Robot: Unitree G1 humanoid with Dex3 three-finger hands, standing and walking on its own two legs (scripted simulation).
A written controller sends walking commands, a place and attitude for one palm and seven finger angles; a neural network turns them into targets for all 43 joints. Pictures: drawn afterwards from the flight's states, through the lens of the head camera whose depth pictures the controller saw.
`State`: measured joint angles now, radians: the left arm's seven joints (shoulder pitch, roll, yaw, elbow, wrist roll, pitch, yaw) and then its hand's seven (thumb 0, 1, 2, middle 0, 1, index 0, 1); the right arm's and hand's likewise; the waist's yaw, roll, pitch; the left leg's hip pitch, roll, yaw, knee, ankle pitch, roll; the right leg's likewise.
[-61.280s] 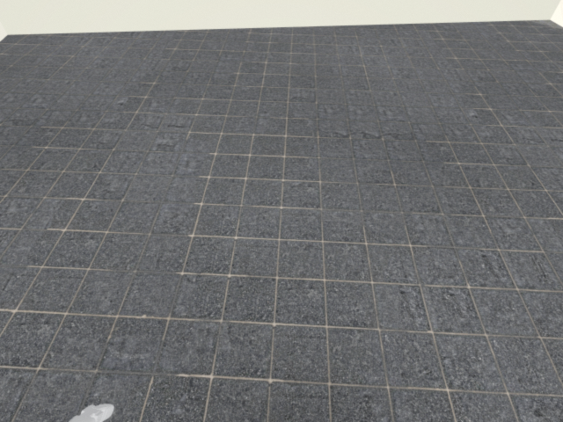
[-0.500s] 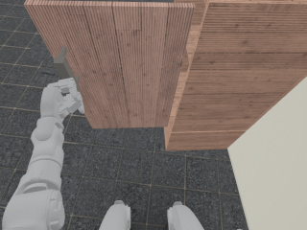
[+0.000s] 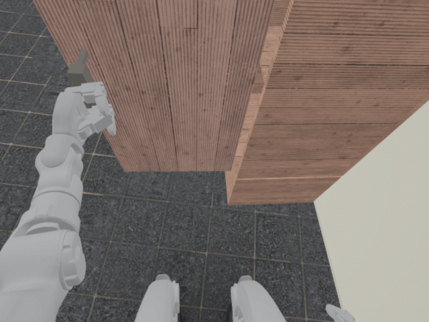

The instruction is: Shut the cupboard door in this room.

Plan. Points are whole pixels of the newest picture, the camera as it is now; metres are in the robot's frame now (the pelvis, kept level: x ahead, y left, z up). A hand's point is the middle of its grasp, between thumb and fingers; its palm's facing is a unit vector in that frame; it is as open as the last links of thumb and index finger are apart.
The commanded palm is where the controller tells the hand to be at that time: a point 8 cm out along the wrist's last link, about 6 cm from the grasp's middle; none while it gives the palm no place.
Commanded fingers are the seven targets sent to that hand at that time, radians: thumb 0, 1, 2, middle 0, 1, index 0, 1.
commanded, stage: push the door shut along its arc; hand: left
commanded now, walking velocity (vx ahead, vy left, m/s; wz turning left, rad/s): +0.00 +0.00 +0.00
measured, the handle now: (91, 86) +0.55 +0.22 +0.07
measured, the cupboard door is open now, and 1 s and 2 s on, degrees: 89 72 69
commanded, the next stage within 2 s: pull the fist back off the door in 1.10 s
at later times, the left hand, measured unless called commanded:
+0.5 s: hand (119, 94) +0.52 +0.17 +0.07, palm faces -0.19 -0.98 -0.02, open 3.1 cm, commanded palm +0.53 +0.20 +0.07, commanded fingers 0.00 0.90 0.90 -1.30 -1.50 -1.30 -1.50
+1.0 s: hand (138, 71) +0.58 +0.14 +0.07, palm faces -0.31 -0.95 -0.01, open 3.1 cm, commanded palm +0.60 +0.16 +0.07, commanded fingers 0.00 0.90 0.90 -1.30 -1.50 -1.30 -1.50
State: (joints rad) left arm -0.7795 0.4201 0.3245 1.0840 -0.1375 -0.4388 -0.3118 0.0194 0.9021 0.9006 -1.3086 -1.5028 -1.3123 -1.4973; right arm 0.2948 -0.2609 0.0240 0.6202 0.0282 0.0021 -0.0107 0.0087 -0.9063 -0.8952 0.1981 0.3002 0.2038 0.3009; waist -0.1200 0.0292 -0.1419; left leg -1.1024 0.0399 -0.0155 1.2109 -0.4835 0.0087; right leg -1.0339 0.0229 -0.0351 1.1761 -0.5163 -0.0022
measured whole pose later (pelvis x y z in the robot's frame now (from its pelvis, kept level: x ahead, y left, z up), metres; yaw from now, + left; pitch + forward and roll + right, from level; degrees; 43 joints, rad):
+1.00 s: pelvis -0.01 +0.01 -0.04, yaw -3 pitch +31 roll -6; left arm -1.32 0.71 0.34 1.32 0.00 -0.23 -0.46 0.02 0.90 0.90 -1.30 -1.50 -1.30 -1.50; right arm 0.39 -0.26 0.08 0.65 0.00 -0.04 -0.02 0.01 -0.91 -0.89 0.20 0.30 0.21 0.30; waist -0.29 0.07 -0.12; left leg -1.41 0.07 -0.04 1.37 -0.51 0.03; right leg -1.31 0.05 -0.05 1.29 -0.52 0.01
